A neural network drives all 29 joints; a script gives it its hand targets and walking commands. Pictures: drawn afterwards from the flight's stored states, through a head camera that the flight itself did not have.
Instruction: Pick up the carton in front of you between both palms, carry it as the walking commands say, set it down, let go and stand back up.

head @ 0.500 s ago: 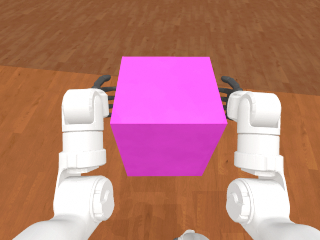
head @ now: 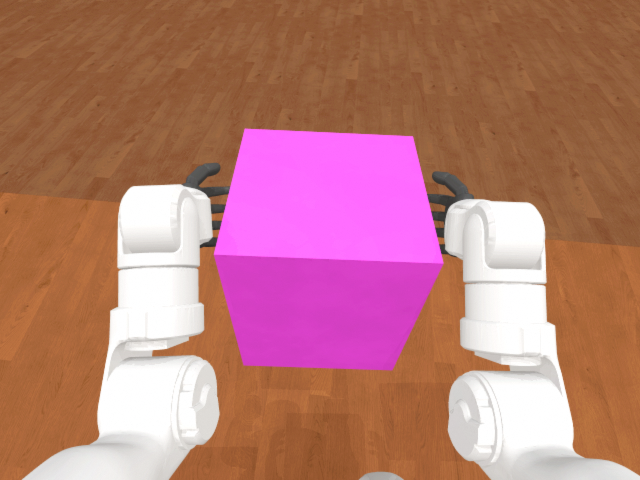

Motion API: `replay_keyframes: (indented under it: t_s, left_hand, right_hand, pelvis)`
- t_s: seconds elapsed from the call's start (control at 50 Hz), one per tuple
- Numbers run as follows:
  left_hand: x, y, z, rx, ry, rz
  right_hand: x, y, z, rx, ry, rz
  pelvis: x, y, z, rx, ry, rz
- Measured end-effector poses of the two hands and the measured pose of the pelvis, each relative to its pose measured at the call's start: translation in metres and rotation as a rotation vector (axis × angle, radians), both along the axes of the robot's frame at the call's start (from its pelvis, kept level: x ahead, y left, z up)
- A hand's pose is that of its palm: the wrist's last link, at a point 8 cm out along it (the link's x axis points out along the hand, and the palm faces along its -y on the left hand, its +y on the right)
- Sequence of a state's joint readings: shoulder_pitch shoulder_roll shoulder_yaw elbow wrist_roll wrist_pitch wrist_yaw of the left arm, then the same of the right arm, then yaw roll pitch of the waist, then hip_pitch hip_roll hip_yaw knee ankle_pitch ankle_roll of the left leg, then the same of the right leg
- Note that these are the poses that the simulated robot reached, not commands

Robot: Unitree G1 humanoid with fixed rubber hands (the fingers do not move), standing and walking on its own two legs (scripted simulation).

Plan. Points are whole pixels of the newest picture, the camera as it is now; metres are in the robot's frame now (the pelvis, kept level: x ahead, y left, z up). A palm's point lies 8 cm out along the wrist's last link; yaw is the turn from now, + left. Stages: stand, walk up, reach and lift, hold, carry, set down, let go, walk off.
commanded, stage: carry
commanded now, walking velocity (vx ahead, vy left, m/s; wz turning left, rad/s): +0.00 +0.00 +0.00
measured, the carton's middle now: (323, 257) +0.39 -0.02 +0.07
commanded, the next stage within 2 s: none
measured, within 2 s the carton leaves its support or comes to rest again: neither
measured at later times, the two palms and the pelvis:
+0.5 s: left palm (183, 94) +0.58 +0.16 +0.20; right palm (394, 72) +0.61 -0.14 +0.21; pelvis +0.21 -0.03 +0.04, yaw +1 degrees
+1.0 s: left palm (207, 98) +0.63 +0.14 +0.17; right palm (400, 91) +0.63 -0.16 +0.17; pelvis +0.29 -0.01 +0.04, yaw +0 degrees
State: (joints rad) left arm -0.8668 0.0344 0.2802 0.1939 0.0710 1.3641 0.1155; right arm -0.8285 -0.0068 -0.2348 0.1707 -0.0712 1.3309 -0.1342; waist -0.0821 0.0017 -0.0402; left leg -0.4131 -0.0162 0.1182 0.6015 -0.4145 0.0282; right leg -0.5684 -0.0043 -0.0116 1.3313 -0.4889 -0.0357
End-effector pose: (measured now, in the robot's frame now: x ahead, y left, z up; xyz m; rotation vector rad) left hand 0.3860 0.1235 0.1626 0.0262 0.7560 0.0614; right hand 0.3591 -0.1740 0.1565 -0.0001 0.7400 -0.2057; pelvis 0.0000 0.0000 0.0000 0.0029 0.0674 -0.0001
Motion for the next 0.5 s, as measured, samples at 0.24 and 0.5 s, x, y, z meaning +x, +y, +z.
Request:
replay_keyframes:
  t_s: [0.24, 0.5]
  left_hand:
    - [0.134, -0.014, 0.028, 0.010, -0.093, 0.048]
    - [0.194, 0.032, 0.042, -0.021, -0.092, 0.177]
  right_hand:
    - [0.152, -0.015, 0.031, 0.042, -0.094, 0.018]
    - [0.251, 0.032, 0.058, 0.043, -0.093, 0.117]
  pelvis:
    - [0.130, -0.022, 0.010, -0.036, -0.013, -0.004]
    - [0.210, -0.026, 0.038, 0.001, -0.015, 0.017]
